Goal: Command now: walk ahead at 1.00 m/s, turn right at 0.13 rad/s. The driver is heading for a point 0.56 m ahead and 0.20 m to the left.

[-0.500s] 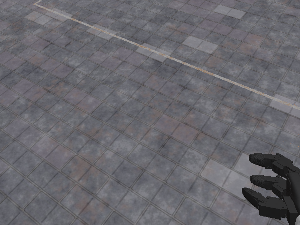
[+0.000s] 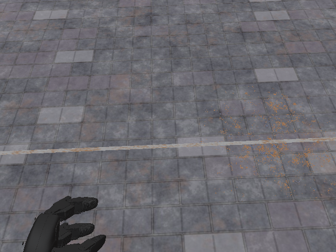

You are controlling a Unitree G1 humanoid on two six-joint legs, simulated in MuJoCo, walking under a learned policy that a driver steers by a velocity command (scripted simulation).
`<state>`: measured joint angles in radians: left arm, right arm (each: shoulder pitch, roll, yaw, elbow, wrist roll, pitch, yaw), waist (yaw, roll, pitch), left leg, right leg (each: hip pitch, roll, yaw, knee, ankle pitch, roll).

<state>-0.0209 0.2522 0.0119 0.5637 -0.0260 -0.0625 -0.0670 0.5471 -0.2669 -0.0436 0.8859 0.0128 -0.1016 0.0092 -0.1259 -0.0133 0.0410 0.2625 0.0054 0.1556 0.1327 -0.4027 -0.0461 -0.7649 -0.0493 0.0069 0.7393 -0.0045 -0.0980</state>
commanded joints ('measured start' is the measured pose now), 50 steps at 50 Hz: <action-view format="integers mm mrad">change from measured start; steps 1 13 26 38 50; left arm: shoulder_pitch -80 240 261 239 170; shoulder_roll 106 38 280 81 171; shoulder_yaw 43 63 97 28 49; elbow -110 172 176 109 138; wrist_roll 5 29 29 30 80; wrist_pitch -25 -71 -11 12 -21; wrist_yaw -6 28 114 106 77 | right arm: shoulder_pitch -25 -159 -21 -307 -151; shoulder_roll -224 -26 -218 -147 -27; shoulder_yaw -27 -9 -80 -31 12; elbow -30 -112 -160 -199 -115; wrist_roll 6 47 17 -21 -35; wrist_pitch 3 69 74 10 50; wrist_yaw -15 -5 58 2 -10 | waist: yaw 141 89 -120 152 40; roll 168 -69 -88 5 -121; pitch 43 25 -123 -116 -234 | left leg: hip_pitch -152 -913 -349 -557 -607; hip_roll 274 215 -79 126 -34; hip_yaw -78 -288 -24 -303 -246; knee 102 1172 604 184 552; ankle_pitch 1301 235 452 1030 140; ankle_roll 180 91 223 333 79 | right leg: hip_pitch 265 561 741 292 738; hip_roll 100 -185 -173 -42 -216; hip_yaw -117 51 -220 50 249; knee -69 -585 46 286 -228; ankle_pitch -99 -147 1159 -280 741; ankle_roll -44 -23 86 167 -91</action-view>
